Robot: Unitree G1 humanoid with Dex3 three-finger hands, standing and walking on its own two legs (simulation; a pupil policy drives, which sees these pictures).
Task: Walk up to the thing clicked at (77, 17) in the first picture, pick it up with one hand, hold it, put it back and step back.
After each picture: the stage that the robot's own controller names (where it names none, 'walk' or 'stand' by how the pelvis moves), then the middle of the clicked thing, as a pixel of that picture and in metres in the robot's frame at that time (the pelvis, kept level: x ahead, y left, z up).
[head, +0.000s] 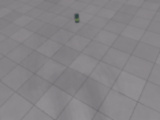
stand; (76, 18) +1.93 +0.16 -0.72
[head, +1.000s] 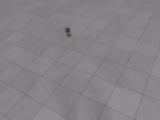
walk; (68, 32) +1.79 +0.39 -0.72
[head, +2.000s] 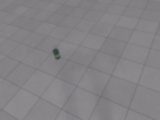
walk; (56, 54) +1.23 +0.44 -0.72
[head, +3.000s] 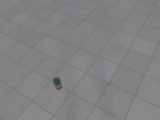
walk; (57, 83) +0.81 +0.35 -0.71
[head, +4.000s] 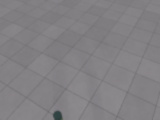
walk; (58, 117) +0.52 +0.23 -0.70
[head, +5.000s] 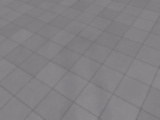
stand; out of the picture +0.37 +0.22 -0.72
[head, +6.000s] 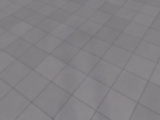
stand; out of the picture +0.41 +0.23 -0.72
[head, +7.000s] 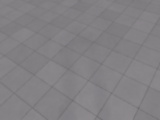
stand; out of the picture +0.40 +0.22 -0.72
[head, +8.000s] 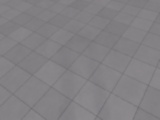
stand; out of the picture +0.39 +0.22 -0.72
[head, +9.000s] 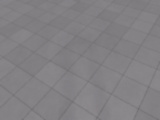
stand; out of the picture +0.39 +0.22 -0.72
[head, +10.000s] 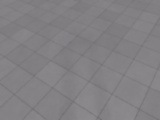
stand; out of the picture +0.40 +0.21 -0.72
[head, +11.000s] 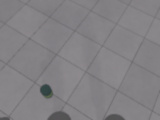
go down; (46, 91) +0.43 +0.23 -0.54
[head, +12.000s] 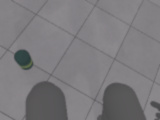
go down; (24, 60) +0.45 +0.30 -0.32
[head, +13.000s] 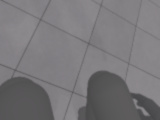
close in; out of the picture +0.42 +0.33 -0.24
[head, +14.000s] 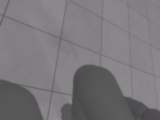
close; out of the picture +0.40 +0.35 -0.21
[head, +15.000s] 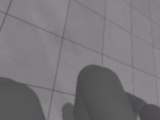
lift; out of the picture +0.36 +0.32 -0.22
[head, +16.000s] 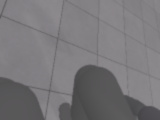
lift; out of the picture +0.36 +0.32 -0.22
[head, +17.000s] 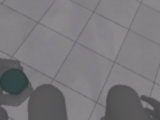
lift; (17, 84) +0.31 +0.25 -0.06
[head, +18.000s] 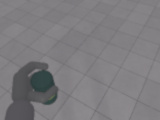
hold; (45, 88) +0.33 +0.16 +0.05
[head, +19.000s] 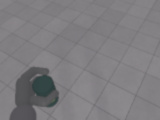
hold; (46, 92) +0.33 +0.16 +0.00
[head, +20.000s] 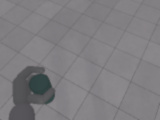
crouch; (43, 89) +0.34 +0.17 -0.04
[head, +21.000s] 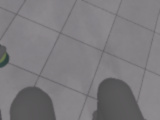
lower; out of the picture +0.44 +0.29 -0.10
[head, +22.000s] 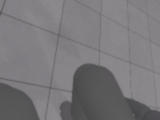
lower; out of the picture +0.39 +0.34 -0.22
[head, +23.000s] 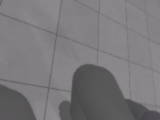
lower; out of the picture +0.39 +0.35 -0.22
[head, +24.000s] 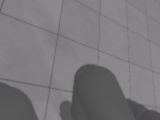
lower; out of the picture +0.39 +0.35 -0.22
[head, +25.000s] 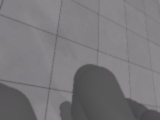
lower; out of the picture +0.38 +0.35 -0.22
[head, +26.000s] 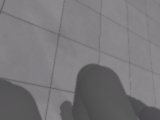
open; out of the picture +0.37 +0.34 -0.22
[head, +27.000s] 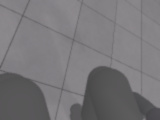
rise; out of the picture +0.38 +0.33 -0.22
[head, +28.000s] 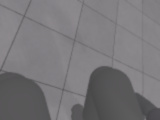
rise; out of the picture +0.38 +0.33 -0.21
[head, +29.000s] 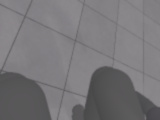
stand; out of the picture +0.37 +0.33 -0.21
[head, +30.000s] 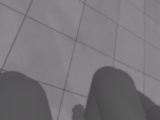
stand; out of the picture +0.37 +0.33 -0.21
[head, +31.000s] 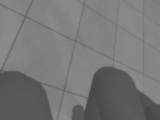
stand; out of the picture +0.37 +0.33 -0.21
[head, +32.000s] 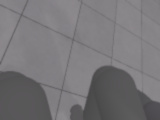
withdraw; out of the picture +0.37 +0.34 -0.20
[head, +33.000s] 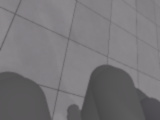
withdraw; out of the picture +0.37 +0.34 -0.20
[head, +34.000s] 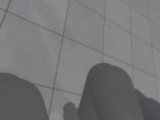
withdraw; out of the picture +0.37 +0.34 -0.20
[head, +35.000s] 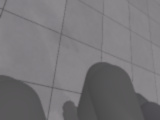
rise; out of the picture +0.37 +0.34 -0.20
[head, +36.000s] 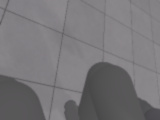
rise; out of the picture +0.37 +0.34 -0.20
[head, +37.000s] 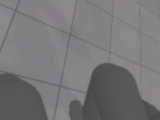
stand; out of the picture +0.37 +0.34 -0.21
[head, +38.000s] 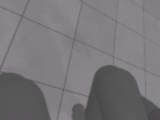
rise; out of the picture +0.37 +0.34 -0.20
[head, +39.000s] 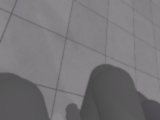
withdraw; out of the picture +0.37 +0.34 -0.20
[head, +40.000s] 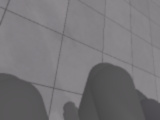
rise; out of the picture +0.37 +0.34 -0.20
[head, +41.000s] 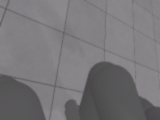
stand; out of the picture +0.37 +0.34 -0.20
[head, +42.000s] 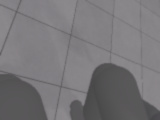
stand; out of the picture +0.37 +0.34 -0.21
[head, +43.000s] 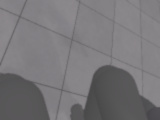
rise; out of the picture +0.37 +0.34 -0.20
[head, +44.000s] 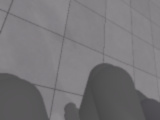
rise; out of the picture +0.37 +0.34 -0.20
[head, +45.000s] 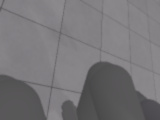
rise; out of the picture +0.37 +0.34 -0.20
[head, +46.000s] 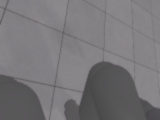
stand; out of the picture +0.37 +0.34 -0.20
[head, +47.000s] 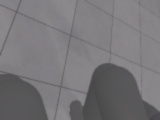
stand; out of the picture +0.37 +0.34 -0.21
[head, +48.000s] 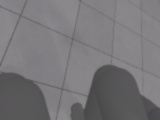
stand; out of the picture +0.37 +0.34 -0.21
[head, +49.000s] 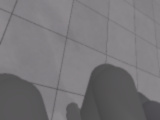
rise; out of the picture +0.37 +0.34 -0.20
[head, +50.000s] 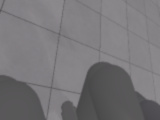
rise; out of the picture +0.37 +0.34 -0.20
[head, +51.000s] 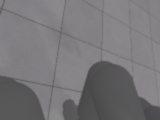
stand; out of the picture +0.37 +0.34 -0.20
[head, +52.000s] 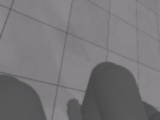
stand; out of the picture +0.37 +0.34 -0.21
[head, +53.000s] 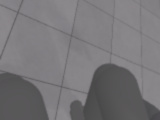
stand; out of the picture +0.37 +0.34 -0.21
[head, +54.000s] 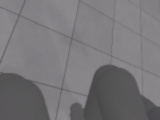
rise; out of the picture +0.37 +0.34 -0.21
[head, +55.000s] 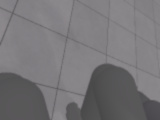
rise; out of the picture +0.37 +0.34 -0.20
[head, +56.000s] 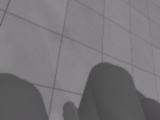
rise; out of the picture +0.37 +0.34 -0.20
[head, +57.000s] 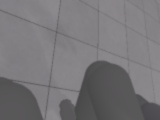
rise; out of the picture +0.37 +0.34 -0.20
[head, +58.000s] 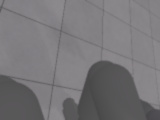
rise; out of the picture +0.37 +0.34 -0.20
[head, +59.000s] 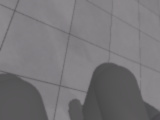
stand; out of the picture +0.37 +0.34 -0.21
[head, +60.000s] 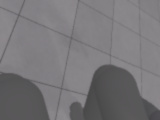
stand; out of the picture +0.37 +0.34 -0.21
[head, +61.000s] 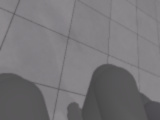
rise; out of the picture +0.37 +0.34 -0.20
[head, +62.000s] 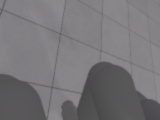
rise; out of the picture +0.37 +0.34 -0.20
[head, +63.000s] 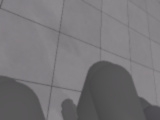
rise; out of the picture +0.37 +0.34 -0.20
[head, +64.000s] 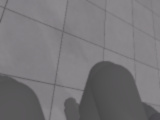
stand; out of the picture +0.37 +0.34 -0.21
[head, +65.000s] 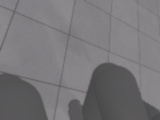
stand; out of the picture +0.37 +0.34 -0.21
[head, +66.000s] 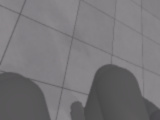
stand; out of the picture +0.37 +0.34 -0.21
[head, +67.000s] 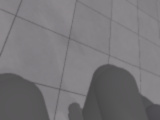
rise; out of the picture +0.37 +0.34 -0.20
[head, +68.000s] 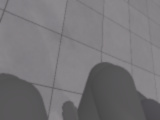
rise; out of the picture +0.37 +0.34 -0.20
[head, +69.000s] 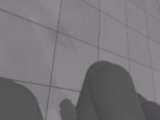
rise; out of the picture +0.37 +0.34 -0.20
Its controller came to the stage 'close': yes
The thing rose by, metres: 0.71
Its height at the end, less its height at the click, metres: +0.00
